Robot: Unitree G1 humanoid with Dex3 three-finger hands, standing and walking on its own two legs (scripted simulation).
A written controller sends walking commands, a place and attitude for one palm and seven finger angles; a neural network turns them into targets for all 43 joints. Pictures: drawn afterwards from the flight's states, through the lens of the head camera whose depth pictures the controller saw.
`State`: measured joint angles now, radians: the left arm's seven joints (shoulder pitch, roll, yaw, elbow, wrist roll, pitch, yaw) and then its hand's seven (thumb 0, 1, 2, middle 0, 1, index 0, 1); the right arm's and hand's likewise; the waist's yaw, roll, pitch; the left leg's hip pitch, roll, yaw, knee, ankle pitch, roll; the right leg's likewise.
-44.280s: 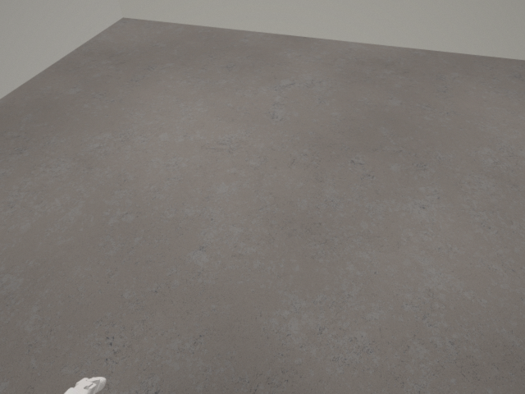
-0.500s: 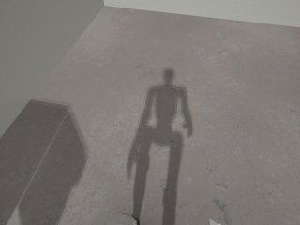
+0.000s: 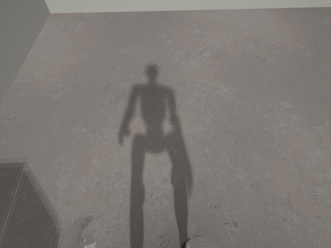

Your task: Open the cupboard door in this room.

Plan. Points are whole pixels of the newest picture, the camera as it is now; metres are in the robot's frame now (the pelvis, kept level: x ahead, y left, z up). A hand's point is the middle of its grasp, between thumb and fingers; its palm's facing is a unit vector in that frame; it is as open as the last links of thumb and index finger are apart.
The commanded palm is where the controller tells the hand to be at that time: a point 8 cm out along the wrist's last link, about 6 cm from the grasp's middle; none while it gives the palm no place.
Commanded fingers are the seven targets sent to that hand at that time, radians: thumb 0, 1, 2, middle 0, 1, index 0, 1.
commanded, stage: turn to face it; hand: left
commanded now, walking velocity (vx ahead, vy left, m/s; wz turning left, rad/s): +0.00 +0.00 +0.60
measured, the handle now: out of the picture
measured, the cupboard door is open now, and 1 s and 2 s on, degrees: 41 41 41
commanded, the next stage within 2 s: none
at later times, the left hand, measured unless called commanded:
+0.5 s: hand out of the picture +0.15 +0.25 -0.16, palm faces +0.28 -0.93 -0.25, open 7.3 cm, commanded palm none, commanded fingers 0.00 0.90 0.90 -0.20 -0.30 -0.20 -0.30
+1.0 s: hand out of the picture +0.05 +0.12 -0.15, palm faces +0.59 -0.77 -0.25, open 7.4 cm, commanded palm none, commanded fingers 0.00 0.90 0.90 -0.20 -0.30 -0.20 -0.30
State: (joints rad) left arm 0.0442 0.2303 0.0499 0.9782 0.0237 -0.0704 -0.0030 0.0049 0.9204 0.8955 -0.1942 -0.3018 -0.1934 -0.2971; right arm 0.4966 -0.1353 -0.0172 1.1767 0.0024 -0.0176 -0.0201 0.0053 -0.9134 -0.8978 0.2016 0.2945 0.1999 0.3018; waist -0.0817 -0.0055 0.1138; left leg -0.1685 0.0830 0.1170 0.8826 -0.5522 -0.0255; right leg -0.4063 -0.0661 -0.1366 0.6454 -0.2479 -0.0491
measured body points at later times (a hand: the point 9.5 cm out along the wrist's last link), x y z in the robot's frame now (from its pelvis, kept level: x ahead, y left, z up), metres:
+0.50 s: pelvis +0.10 +0.02 +0.00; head +0.14 +0.05 +0.45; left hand +0.13 +0.30 -0.14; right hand +0.25 -0.21 -0.13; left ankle +0.14 +0.13 -0.72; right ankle +0.09 -0.13 -0.65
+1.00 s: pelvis +0.14 -0.05 +0.01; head +0.20 -0.03 +0.46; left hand +0.02 +0.16 -0.13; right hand +0.38 -0.19 -0.13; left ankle +0.05 +0.07 -0.68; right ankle +0.15 -0.14 -0.72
